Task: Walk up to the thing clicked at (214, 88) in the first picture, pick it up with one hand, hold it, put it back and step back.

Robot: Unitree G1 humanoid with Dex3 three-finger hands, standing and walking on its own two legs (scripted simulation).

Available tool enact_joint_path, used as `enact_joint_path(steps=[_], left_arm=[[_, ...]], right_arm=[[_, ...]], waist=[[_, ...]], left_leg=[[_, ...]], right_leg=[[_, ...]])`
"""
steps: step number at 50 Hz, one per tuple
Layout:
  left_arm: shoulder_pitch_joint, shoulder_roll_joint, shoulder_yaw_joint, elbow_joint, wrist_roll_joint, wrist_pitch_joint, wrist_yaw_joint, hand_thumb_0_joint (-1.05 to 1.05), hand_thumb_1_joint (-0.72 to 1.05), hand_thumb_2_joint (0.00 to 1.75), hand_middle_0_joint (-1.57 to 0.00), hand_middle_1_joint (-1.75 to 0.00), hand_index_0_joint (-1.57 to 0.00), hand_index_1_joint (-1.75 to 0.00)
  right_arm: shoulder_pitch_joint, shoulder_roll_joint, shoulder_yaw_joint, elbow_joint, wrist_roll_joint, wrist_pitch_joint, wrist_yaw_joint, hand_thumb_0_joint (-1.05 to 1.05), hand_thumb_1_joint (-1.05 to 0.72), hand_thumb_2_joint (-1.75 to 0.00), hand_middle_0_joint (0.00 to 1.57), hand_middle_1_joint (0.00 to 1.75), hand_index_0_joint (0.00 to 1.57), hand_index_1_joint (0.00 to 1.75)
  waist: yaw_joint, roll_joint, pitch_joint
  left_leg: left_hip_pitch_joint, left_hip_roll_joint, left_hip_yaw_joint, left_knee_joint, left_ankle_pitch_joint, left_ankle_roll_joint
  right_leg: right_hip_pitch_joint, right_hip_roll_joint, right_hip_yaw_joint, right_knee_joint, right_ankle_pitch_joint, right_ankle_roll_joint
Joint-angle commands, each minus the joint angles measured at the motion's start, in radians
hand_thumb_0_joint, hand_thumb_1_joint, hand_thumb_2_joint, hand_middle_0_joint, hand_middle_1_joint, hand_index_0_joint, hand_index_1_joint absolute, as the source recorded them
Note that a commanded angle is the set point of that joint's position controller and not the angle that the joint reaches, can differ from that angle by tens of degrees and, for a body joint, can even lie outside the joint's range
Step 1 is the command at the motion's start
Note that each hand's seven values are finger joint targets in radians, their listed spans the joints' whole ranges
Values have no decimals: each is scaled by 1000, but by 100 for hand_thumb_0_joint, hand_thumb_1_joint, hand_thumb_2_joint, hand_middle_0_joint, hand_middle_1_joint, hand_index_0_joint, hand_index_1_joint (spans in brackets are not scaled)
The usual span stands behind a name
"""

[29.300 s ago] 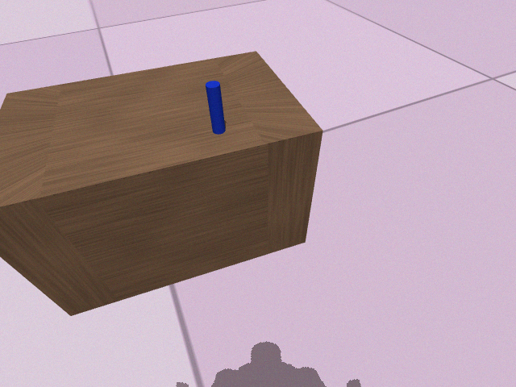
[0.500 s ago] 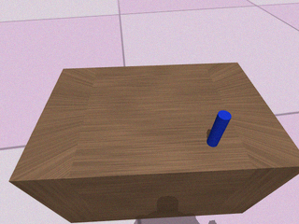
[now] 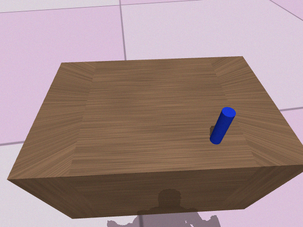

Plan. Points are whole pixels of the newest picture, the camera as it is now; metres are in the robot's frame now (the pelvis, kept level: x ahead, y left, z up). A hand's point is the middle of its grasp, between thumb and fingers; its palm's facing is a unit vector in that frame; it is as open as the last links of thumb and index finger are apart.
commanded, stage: step back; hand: right
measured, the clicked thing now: (221, 127) +0.44 -0.23 -0.05
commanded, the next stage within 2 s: none
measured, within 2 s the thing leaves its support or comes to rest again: neither
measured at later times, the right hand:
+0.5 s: hand out of the picture +0.00 -0.34 -0.19, palm faces -0.09 +0.94 -0.33, open 7.4 cm
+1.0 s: hand out of the picture -0.16 -0.29 -0.15, palm faces -0.15 +0.89 -0.44, open 7.4 cm
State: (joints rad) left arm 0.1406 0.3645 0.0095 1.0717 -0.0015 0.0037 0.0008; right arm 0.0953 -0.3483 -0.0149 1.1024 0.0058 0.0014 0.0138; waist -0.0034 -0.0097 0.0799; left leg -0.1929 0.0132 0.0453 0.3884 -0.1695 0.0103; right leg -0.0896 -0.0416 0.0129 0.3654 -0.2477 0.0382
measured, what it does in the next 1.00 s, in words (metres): walks backwards: left foot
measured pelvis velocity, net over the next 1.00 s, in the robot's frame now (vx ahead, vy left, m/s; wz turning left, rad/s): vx -0.24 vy -0.02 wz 0.12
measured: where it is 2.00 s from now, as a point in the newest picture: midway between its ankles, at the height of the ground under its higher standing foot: outside the picture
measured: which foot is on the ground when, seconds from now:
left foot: down 0.00-0.26, up 0.28-0.84, down 0.86-1.00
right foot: down 0.00-0.88, up 0.90-1.00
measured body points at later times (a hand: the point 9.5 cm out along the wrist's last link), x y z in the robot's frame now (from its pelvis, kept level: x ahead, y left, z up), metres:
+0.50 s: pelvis -0.09 -0.08 -0.01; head -0.01 -0.11 +0.43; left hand -0.01 +0.24 -0.11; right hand +0.01 -0.39 -0.17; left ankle -0.14 +0.07 -0.66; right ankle -0.07 -0.15 -0.74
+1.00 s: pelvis -0.24 -0.02 -0.02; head -0.22 +0.02 +0.43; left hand -0.18 +0.32 -0.14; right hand -0.15 -0.33 -0.12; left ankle -0.25 +0.07 -0.74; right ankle -0.18 -0.16 -0.66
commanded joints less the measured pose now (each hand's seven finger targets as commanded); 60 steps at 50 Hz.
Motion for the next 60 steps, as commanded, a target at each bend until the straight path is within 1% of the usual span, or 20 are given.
enact_joint_path(steps=[1, 5, 9, 11, 12, 13, 15, 19, 23, 29, 35, 41, 42, 43, 44, 45, 49, 51, 56, 60], left_arm=[[5, 195, 56, -105, -10, 4, 24, 0, 90, 90, -20, -30, -20, -30], [24, 197, 71, -150, 0, 43, 14, 0, 90, 90, -20, -30, -20, -30], [117, 184, 81, -149, -3, 44, 6, 0, 90, 90, -20, -30, -20, -30], [158, 187, 92, -138, 14, 23, 15, 0, 90, 90, -20, -30, -20, -30], [134, 224, 104, -146, 26, 13, 25, 0, 90, 90, -20, -30, -20, -30], [89, 324, 130, -179, 38, 5, 29, 0, 90, 90, -20, -30, -20, -30], [-45, 378, 134, -245, 55, 1, 27, 0, 90, 90, -20, -30, -20, -30], [-100, 259, 119, -272, 37, -5, 29, 0, 90, 90, -20, -30, -20, -30], [46, 208, 114, -282, 27, -1, 42, 0, 90, 90, -20, -30, -20, -30], [101, 237, 132, -300, 18, 12, 54, 0, 90, 90, -20, -30, -20, -30], [-5, 288, 146, -351, 29, 2, 42, 0, 90, 90, -20, -30, -20, -30], [-120, 307, 143, -359, 38, 9, 34, 0, 90, 90, -20, -30, -20, -30], [-121, 282, 136, -360, 39, 13, 35, 0, 90, 90, -20, -30, -20, -30], [-102, 226, 121, -360, 32, 16, 34, 0, 90, 90, -20, -30, -20, -30], [-68, 203, 115, -344, 20, 18, 37, 0, 90, 90, -20, -30, -20, -30], [-40, 242, 135, -329, 34, 18, 49, 0, 90, 90, -20, -30, -20, -30], [59, 233, 148, -250, 6, 34, 41, 0, 90, 90, -20, -30, -20, -30], [152, 226, 144, -224, 12, 34, 39, 0, 90, 90, -20, -30, -20, -30], [86, 204, 120, -275, 21, 10, 38, 0, 90, 90, -20, -30, -20, -30], [86, 200, 110, -288, 19, 12, 35, 0, 90, 90, -20, -30, -20, -30]], right_arm=[[-5, -300, -82, -92, 8, 2, -20, 0, -90, -90, 20, 30, 20, 30], [-25, -313, -101, -161, -18, 15, -30, 0, -90, -90, 20, 30, 20, 30], [-111, -291, -96, -230, -27, 28, -31, 0, -90, -90, 20, 30, 20, 30], [-157, -271, -88, -246, -8, 47, -25, 0, -90, -90, 20, 30, 20, 30], [-136, -225, -74, -242, 6, 56, -20, 0, -90, -90, 20, 30, 20, 30], [-79, -155, -54, -256, 11, 57, -23, 0, -90, -90, 20, 30, 20, 30], [-3, -216, -77, -224, 1, 72, -36, 0, -90, -90, 20, 30, 20, 30], [53, -253, -75, -196, 12, 54, -37, 0, -90, -90, 20, 30, 20, 30], [34, -236, -50, -224, -9, 41, -52, 0, -90, -90, 20, 30, 20, 30], [39, -236, -53, -252, -24, 35, -55, 0, -90, -90, 20, 30, 20, 30], [133, -254, -74, -242, -24, 52, -31, 0, -90, -90, 20, 30, 20, 30], [258, -254, -94, -206, -31, 69, 9, 0, -90, -90, 20, 30, 20, 30], [288, -264, -103, -194, -40, 67, 15, 0, -90, -90, 20, 30, 20, 30], [277, -306, -115, -205, -55, 62, 14, 0, -90, -90, 20, 30, 20, 30], [152, -370, -120, -248, -66, 61, 9, 0, -90, -90, 20, 30, 20, 30], [55, -412, -123, -287, -57, 58, 5, 0, -90, -90, 20, 30, 20, 30], [-93, -288, -82, -317, -67, 36, -22, 0, -90, -90, 20, 30, 20, 30], [-93, -272, -83, -320, -52, 32, -25, 0, -90, -90, 20, 30, 20, 30], [75, -234, -93, -294, -26, 23, -36, 0, -90, -90, 20, 30, 20, 30], [102, -263, -108, -310, -29, 33, -34, 0, -90, -90, 20, 30, 20, 30]], waist=[[-13, 103, -152], [-17, 216, -162], [42, 181, -178], [84, 138, -140], [67, -10, -93], [34, -266, -53], [7, -209, -51], [-34, -125, -108], [57, -73, -168], [84, -146, -169], [27, -123, -182], [-62, -135, -126], [-80, -73, -120], [-96, 149, -78], [-56, 296, -15], [-40, 257, 12], [60, 151, 57], [82, 153, 20], [-16, 146, -118], [-49, 149, -156]], left_leg=[[120, 235, -184, 9, 639, 152], [23, 332, -256, -41, 410, 264], [-28, 274, -192, 91, 353, 206], [-42, 193, -144, 220, 210, 115], [-117, 98, -97, 340, 58, 70], [-299, -71, -81, 443, -331, 13], [-243, -97, -211, 719, -473, 13], [-327, -125, -238, 800, -295, 0], [-426, -113, -227, 734, -295, -19], [-348, -62, -182, 548, -346, -16], [-193, -30, -117, 575, -348, 0], [30, -3, -49, 304, -237, 53], [91, 23, -108, 228, -207, 76], [26, 151, -341, 15, -355, 134], [-102, 314, -566, -160, -378, 191], [-238, 378, -584, -181, -258, 245], [-267, 190, -293, -130, -146, 77], [-88, 191, -261, -91, -73, 101], [267, 210, -202, 50, 300, 176], [261, 268, -245, 45, 255, 223]], right_leg=[[-94, 21, -36, 237, 202, -55], [-190, 50, 31, 575, -348, -81], [-172, 33, 43, 436, -222, -75], [-119, 15, 22, 71, 47, -35], [-98, -39, 128, -35, 203, -10], [-75, -196, 370, -65, 395, -56], [-259, -338, 443, -58, 385, -269], [-72, -147, 175, 87, 533, -179], [177, -200, 205, 152, 662, -209], [192, -262, 240, 153, 704, -246], [-50, -303, 247, 59, 368, -269], [-346, -235, 164, 5, -212, -157], [-437, -195, 136, 100, -299, -126], [-529, -52, 45, 352, -395, -92], [-585, 143, -20, 636, -374, -53], [-502, 160, 109, 783, -405, -43], [-470, 181, 208, 946, -163, -52], [-516, 181, 188, 953, -135, -32], [-537, 120, 134, 751, -173, 20], [-426, 85, 88, 588, -270, 17]])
